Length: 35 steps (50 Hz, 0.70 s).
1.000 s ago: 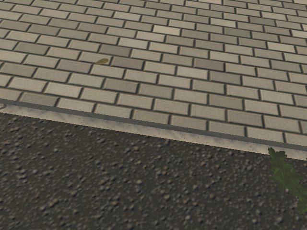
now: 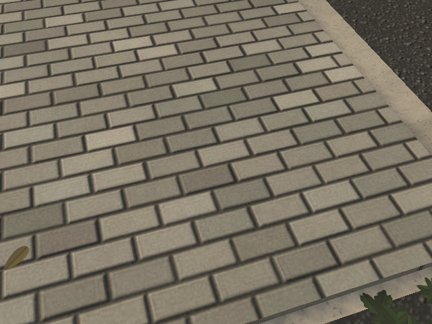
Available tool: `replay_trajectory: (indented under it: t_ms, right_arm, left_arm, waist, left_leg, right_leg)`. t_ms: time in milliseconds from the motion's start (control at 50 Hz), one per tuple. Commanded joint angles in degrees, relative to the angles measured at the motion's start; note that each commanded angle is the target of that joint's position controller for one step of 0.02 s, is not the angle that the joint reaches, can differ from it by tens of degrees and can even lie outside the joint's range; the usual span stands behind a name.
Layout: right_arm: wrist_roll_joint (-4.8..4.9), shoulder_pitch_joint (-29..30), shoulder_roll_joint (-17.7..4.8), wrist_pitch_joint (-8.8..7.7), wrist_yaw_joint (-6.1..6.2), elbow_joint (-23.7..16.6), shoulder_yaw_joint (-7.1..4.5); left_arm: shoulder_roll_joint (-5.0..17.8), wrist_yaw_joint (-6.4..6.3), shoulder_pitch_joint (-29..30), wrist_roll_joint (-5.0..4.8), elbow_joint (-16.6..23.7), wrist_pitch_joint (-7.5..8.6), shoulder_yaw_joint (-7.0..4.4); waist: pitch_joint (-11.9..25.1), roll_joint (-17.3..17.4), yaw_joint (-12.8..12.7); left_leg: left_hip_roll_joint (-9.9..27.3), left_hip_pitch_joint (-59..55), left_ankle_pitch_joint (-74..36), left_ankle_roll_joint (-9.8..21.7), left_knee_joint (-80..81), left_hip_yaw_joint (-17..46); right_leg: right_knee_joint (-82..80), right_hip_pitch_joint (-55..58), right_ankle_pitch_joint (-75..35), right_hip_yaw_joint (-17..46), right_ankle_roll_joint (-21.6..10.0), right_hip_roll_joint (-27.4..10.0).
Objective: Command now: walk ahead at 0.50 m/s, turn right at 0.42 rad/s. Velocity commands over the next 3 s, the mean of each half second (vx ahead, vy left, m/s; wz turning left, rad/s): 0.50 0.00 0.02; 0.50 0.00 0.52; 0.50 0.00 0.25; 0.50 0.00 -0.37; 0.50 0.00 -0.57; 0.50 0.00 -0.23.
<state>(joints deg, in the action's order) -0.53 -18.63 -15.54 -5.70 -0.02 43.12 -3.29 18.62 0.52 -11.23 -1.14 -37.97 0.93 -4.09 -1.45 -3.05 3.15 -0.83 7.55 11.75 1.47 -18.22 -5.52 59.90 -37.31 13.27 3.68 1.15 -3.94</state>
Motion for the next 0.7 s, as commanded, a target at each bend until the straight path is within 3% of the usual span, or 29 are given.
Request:
replay_trajectory:
  t_ms: [20, 80, 160, 180, 200, 220, 240, 260, 280, 300, 320, 340, 360, 420, 440, 520, 540, 560, 600, 640, 680, 700]
  right_arm:
    - [0.31, 2.6, -8.9, -0.81, 0.04, -2.6, -2.15]
    - [1.22, 1.0, -10.4, -0.26, 0.04, -0.8, -2.38]
    - [2.58, -2.5, -11.9, 0.88, -0.15, 2.2, -2.7]
    - [2.8, -2.4, -12.4, 1.28, -0.07, 2.6, -2.67]
    - [3.06, -1.8, -12.9, 1.61, 0.07, 3.0, -2.63]
    - [3.08, -1.5, -12.3, 1.78, 0.2, 3.2, -2.16]
    - [1.84, -1.4, -9.5, 1.43, 0.23, 2.1, -0.88]
    - [0.8, -8.3, -1.7, 0.53, -0.37, 0.4, 1.56]
    - [2.56, -5.7, -7.5, -0.31, -0.45, 2.0, 0.12]
    - [3.92, -0.9, -9.9, -0.39, -0.51, 0.3, -0.83]
    - [3.37, 1.7, -9.2, -0.23, -0.24, -0.4, -0.72]
    - [2.38, 2.9, -8.7, 0.25, -0.03, -0.5, -0.9]
    - [2.26, 1.1, -7.8, 1.18, -0.08, 0.1, -1.03]
    - [2.38, -1.9, -3.9, 3.57, 0.14, 1.2, -0.6]
    - [2.34, -1.3, -3.9, 4.06, 0.38, 0.8, -0.73]
    - [1.89, 4.6, -2.8, 4.83, 0.63, -2.2, -0.4]
    - [1.74, 6.9, -2.6, 4.7, 0.37, -3.3, -0.17]
    - [1.5, 9.7, -1.0, 4.66, -0.27, -4.9, 0.83]
    - [1.37, 16.0, 0.1, 4.42, -1.49, -7.6, 1.62]
    - [1.47, 17.4, 0.8, 4.2, -2.65, -9.5, 2.03]
    - [1.81, 15.9, -1.0, 3.88, -3.45, -10.6, 1.32]
    - [1.73, 13.5, -2.5, 3.96, -3.51, -10.6, 0.5]
  left_arm:
    - [-0.2, 0.68, 2.6, 0.27, 4.3, 1.04, 0.69]
    - [-0.8, 1.65, 8.6, 0.28, 5.5, 1.98, 1.3]
    - [0.5, 2.3, 13.0, 0.16, 7.5, 2.35, 1.19]
    - [1.3, 2.28, 11.5, 0.49, 7.3, 2.49, 0.79]
    - [2.9, 2.08, 6.9, 0.78, 6.1, 2.67, -0.09]
    - [5.4, 1.64, -1.8, 0.92, 3.4, 2.71, -1.54]
    - [9.4, 0.65, -11.7, 1.46, 1.2, 2.32, -2.95]
    - [15.3, -0.09, -13.7, 2.21, 0.9, 2.01, -3.61]
    - [10.2, -0.1, -15.0, 2.07, 0.9, 2.11, -2.7]
    - [7.6, 0.04, -12.2, 1.59, 0.1, 2.42, -1.72]
    - [5.1, 0.2, -8.4, 1.14, -0.2, 2.68, -0.94]
    - [2.7, 0.4, -4.9, 1.21, -0.2, 3.01, -0.26]
    - [1.3, 0.57, -2.9, 1.75, -0.3, 3.51, 0.04]
    - [1.2, 0.61, -1.5, 2.3, -2.4, 5.04, -0.41]
    - [1.2, 0.46, -1.6, 2.44, -3.0, 5.24, -0.48]
    - [1.5, -0.81, -4.3, 2.49, -5.9, 4.18, -0.43]
    - [1.8, -1.14, -4.7, 2.64, -6.2, 3.86, -0.41]
    - [3.2, -1.24, -4.2, 2.49, -6.1, 3.42, -0.62]
    - [4.4, -1.68, -7.4, 2.16, -7.1, 2.96, -0.89]
    - [6.1, -1.75, -9.6, 1.44, -8.3, 2.29, -1.23]
    - [7.0, -1.96, -8.2, 0.97, -7.8, 1.44, -1.26]
    - [8.1, -2.22, -7.6, 0.74, -7.5, 1.17, -1.37]
  waist:
    - [0.0, 6.6, -1.0]
    - [-1.6, 6.2, 0.7]
    - [-2.5, 7.7, 0.7]
    - [-1.4, 8.5, -0.9]
    - [1.5, 8.8, -4.2]
    - [6.3, 7.9, -8.8]
    - [13.8, 4.7, -13.0]
    - [21.7, -10.8, -8.3]
    - [24.4, -5.7, -11.9]
    - [14.1, -4.7, -11.0]
    - [9.0, -2.8, -8.8]
    - [5.2, -2.4, -6.9]
    - [3.6, -3.8, -4.7]
    - [1.3, -2.8, -1.9]
    - [0.3, -1.7, -1.7]
    - [-2.7, -0.2, -2.6]
    - [-3.3, 0.3, -3.1]
    - [-3.9, 0.6, -3.7]
    - [-5.0, 1.4, -6.6]
    - [-4.2, 0.1, -6.9]
    - [-1.6, -1.1, -4.6]
    - [1.3, -3.4, -2.7]
  left_leg:
    - [15.0, -3.0, -14.6, 9.8, 9.5, 8.8]
    - [14.3, -3.1, -15.1, 8.8, 9.8, 5.0]
    - [16.9, -8.5, -20.9, 8.0, 7.1, 5.7]
    - [16.9, -9.1, -28.3, 7.6, 4.2, 5.8]
    - [15.9, -8.4, -37.2, 6.6, -1.4, 4.8]
    - [13.2, -4.8, -41.2, 5.0, -11.2, 3.0]
    - [10.5, 7.8, -26.7, 2.4, -27.0, 1.9]
    - [0.8, 29.2, 19.5, -1.5, -48.5, 3.5]
    - [1.0, 33.5, 22.7, -1.5, -56.3, 13.5]
    - [3.5, 38.2, 18.6, -1.2, -58.2, 12.4]
    - [6.2, 37.7, 13.3, -1.2, -55.7, 10.6]
    - [7.6, 35.9, 9.1, -1.5, -53.3, 10.4]
    - [8.7, 32.3, 6.0, -1.8, -52.7, 10.9]
    - [8.4, 30.2, 3.1, -3.2, -55.4, 10.6]
    - [8.4, 31.8, 1.9, -3.5, -55.5, 11.3]
    - [7.8, 43.2, -1.2, -3.7, -56.5, 12.4]
    - [7.6, 43.9, -3.4, -3.6, -53.5, 11.2]
    - [8.0, 42.1, -3.8, -3.1, -46.7, 8.4]
    - [7.4, 39.0, -5.1, -2.2, -38.1, 4.2]
    - [7.3, 40.8, 0.4, -0.1, -37.9, 2.1]
    - [4.2, 35.1, 3.6, 2.8, -34.4, -1.6]
    - [1.1, 29.2, 5.8, 4.0, -33.6, -3.9]
  right_leg:
    - [-9.2, -2.7, -7.0, 1.3, 0.0, -1.3]
    - [-19.3, 1.2, -12.3, -2.0, -1.0, 0.0]
    - [-25.8, 3.8, -6.9, -3.9, -3.8, 1.2]
    - [-27.2, 7.8, -4.7, -4.8, -4.7, 2.5]
    - [-29.9, 15.5, -5.1, -6.1, -5.9, 4.3]
    - [-32.8, 28.3, -8.3, -7.2, -7.4, 5.7]
    - [-30.2, 46.6, -12.0, 1.5, -10.0, -2.6]
    - [-33.3, 63.9, -10.5, 28.6, -18.8, -20.1]
    - [-38.7, 60.4, -2.6, 35.0, -20.1, -20.7]
    - [-40.3, 53.6, -1.9, 25.6, -17.6, -18.5]
    - [-42.2, 46.0, -2.2, 18.9, -15.7, -15.6]
    - [-44.8, 39.4, -2.9, 14.4, -14.5, -13.3]
    - [-47.3, 34.6, -4.5, 10.8, -13.7, -11.9]
    - [-51.4, 28.5, -13.0, 3.1, -13.8, -11.8]
    - [-51.9, 27.8, -14.7, 0.5, -13.6, -11.7]
    - [-51.6, 32.0, -15.5, -5.4, -12.5, -12.0]
    - [-51.7, 32.6, -15.6, -7.2, -11.9, -11.3]
    - [-52.2, 31.5, -15.5, -9.9, -11.2, -10.6]
    - [-53.4, 32.2, -16.8, -11.8, -10.7, -11.1]
    - [-50.9, 38.9, -27.3, -12.3, -11.0, -14.4]
    - [-44.7, 41.1, -47.4, -15.4, -9.4, -13.9]
    - [-39.9, 41.4, -61.5, -16.3, -8.9, -13.5]
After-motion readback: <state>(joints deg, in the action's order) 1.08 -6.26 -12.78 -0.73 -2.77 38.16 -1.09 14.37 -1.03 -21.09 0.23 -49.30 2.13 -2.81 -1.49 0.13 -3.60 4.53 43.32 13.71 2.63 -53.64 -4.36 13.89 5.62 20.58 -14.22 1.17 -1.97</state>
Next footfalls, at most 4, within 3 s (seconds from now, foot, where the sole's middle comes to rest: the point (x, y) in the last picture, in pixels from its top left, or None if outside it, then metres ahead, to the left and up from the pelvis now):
0.24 right None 0.28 -0.15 -0.78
0.74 left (172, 297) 0.55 0.11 -0.74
1.26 right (202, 206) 0.88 0.01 -0.74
1.76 left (111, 173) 1.04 0.35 -0.74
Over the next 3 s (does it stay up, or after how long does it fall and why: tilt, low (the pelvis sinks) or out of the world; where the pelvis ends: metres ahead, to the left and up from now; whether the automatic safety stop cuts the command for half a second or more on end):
stays up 1.59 0.22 0.05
